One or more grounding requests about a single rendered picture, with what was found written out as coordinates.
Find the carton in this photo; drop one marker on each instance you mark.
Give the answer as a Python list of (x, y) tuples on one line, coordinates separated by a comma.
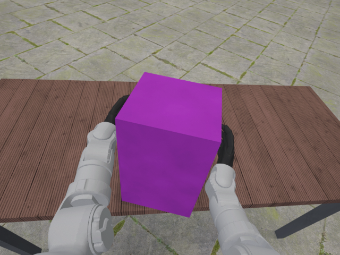
[(168, 133)]

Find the left robot forearm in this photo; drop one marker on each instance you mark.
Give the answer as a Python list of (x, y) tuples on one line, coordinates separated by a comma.
[(93, 175)]

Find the table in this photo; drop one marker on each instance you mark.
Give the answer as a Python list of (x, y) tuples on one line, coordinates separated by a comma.
[(286, 149)]

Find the left robot upper arm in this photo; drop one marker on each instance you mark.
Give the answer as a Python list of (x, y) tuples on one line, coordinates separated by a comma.
[(81, 230)]

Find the right robot forearm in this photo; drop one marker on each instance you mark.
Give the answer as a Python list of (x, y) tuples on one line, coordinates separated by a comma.
[(227, 213)]

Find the right robot upper arm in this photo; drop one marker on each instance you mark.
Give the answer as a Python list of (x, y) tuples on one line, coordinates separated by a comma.
[(245, 249)]

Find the robot left hand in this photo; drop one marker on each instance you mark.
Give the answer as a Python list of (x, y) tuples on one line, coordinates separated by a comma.
[(115, 110)]

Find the robot right hand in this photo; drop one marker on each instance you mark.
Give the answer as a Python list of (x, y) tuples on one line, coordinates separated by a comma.
[(226, 149)]

